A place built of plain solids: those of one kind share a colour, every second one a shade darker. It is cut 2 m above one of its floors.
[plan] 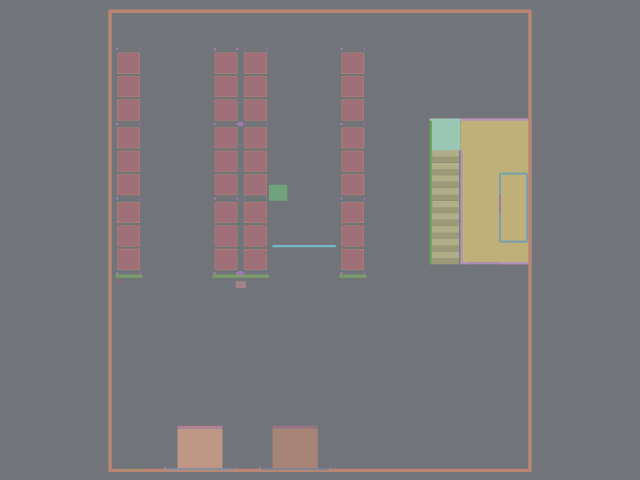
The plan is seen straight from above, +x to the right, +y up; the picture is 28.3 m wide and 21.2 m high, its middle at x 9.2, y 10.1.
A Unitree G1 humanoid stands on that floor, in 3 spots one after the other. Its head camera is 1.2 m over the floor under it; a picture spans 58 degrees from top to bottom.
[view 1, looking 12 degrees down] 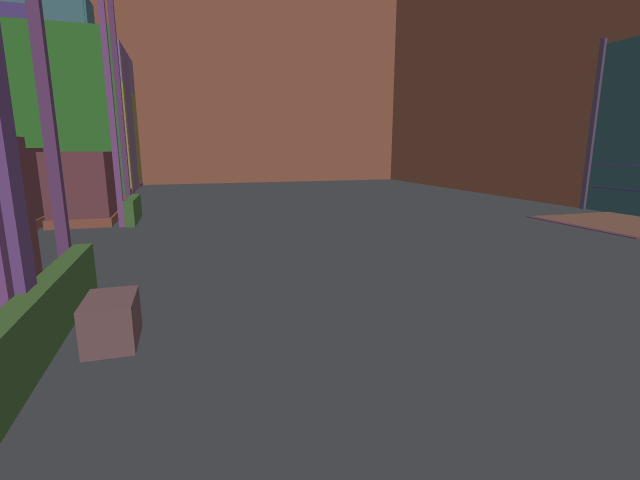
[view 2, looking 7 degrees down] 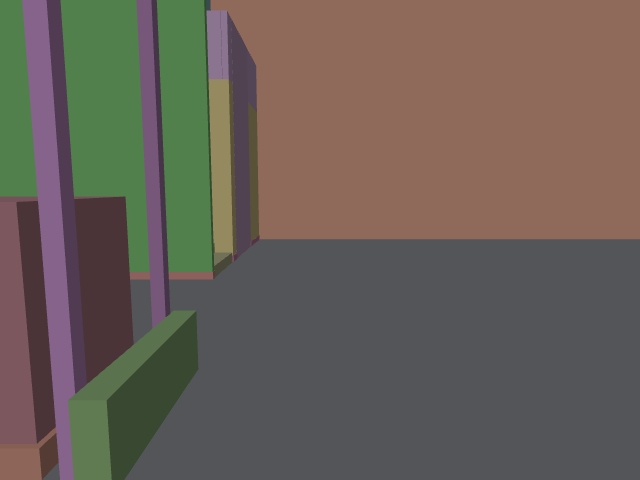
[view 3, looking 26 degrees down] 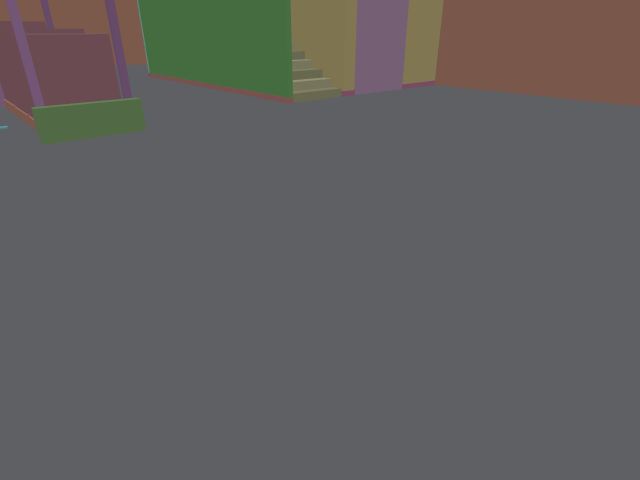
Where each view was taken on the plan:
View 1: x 2.90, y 7.63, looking -17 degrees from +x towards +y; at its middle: ground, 5.77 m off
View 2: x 8.50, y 7.63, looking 0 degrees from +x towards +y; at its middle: ground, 9.85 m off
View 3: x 9.20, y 2.60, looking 49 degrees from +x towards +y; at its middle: ground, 2.74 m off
